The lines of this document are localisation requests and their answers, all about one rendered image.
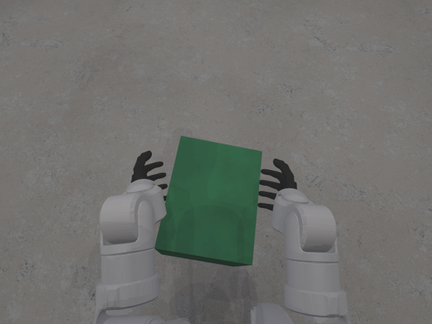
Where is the right robot forearm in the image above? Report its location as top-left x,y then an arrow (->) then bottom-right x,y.
271,188 -> 351,324

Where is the right robot thigh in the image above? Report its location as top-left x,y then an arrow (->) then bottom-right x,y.
250,303 -> 294,324

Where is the robot right hand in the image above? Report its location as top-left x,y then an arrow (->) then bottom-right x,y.
258,159 -> 297,211

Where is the carton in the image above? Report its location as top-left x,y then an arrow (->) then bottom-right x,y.
155,136 -> 262,267

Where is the robot left hand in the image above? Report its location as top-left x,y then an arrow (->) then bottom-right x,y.
131,151 -> 167,201

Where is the left robot forearm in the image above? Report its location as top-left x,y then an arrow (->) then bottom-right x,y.
93,179 -> 167,324

